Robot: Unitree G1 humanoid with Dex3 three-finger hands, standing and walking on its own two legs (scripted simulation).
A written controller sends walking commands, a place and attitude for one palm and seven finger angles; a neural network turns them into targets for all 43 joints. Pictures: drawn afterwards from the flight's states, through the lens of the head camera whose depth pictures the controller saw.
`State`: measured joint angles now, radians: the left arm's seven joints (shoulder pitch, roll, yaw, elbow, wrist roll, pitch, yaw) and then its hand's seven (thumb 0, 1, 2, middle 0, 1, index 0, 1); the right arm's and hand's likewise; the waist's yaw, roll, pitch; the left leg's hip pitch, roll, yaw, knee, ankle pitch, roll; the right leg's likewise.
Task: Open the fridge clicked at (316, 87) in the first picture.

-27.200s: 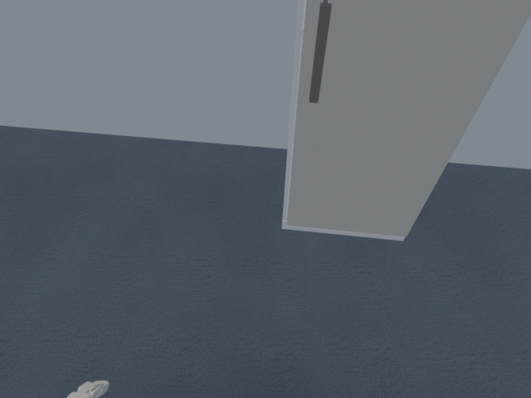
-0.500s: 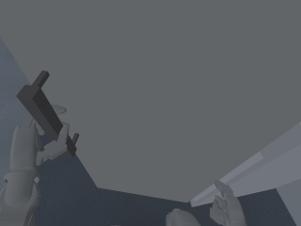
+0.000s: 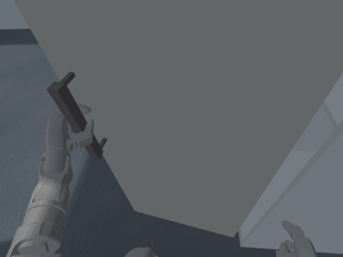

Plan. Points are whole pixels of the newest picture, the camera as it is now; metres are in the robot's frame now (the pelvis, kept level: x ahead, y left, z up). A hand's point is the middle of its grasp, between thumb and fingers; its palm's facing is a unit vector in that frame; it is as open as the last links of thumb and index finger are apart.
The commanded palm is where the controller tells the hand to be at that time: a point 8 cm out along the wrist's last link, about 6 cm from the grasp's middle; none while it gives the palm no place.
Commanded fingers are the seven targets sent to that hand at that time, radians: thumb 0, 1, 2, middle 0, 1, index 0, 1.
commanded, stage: stop walking and hold the door back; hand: left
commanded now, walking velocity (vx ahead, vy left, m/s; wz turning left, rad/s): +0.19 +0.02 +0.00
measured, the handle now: (85, 120) +0.40 +0.24 +0.11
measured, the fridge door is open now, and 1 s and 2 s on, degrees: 79 75 74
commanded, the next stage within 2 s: loosen the grip on the handle in 0.64 s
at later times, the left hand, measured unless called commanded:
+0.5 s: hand (91, 122) +0.39 +0.22 +0.11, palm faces +0.24 -0.94 -0.24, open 6.1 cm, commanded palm +0.35 +0.28 +0.09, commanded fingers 0.00 0.90 0.90 -0.45 -1.40 -0.45 -1.40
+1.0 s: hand (86, 123) +0.39 +0.24 +0.11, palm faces +0.23 -0.95 -0.19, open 9.0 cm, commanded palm +0.35 +0.28 +0.09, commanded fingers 0.00 -0.55 0.20 -0.40 -1.33 -0.40 -1.33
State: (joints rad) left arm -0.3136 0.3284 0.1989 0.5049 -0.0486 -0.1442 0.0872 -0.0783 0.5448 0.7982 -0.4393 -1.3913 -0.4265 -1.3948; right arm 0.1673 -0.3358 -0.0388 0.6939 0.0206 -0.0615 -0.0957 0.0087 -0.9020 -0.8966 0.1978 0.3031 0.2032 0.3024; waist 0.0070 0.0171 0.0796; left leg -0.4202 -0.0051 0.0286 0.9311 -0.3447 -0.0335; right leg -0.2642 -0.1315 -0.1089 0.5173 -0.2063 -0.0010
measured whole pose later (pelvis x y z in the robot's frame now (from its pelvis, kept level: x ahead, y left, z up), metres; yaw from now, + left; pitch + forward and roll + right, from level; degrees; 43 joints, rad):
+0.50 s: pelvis -0.06 +0.01 -0.02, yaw -3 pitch -2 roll -1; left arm -0.69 0.42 0.24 0.85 -0.04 -0.15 0.05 -0.03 0.58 0.78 -0.44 -1.35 -0.41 -1.40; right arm 0.28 -0.23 0.04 0.75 0.04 -0.07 -0.10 0.00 -0.92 -0.90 0.21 0.30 0.21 0.30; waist -0.03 0.05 0.14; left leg -0.33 0.09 0.08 0.71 -0.35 -0.01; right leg -0.29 0.02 -0.11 0.58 -0.24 -0.05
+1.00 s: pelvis -0.07 +0.04 -0.02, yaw -4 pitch +4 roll +0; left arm -0.73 0.41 0.31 1.00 0.05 -0.21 0.09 -0.02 0.14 0.54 -0.44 -1.38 -0.44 -1.40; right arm 0.27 -0.28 0.00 0.67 0.01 -0.14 -0.02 0.00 -0.90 -0.90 0.20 0.30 0.20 0.30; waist -0.08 -0.02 -0.04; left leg -0.47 0.01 0.10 0.64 -0.25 0.03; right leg -0.49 -0.04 -0.06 0.65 -0.23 -0.01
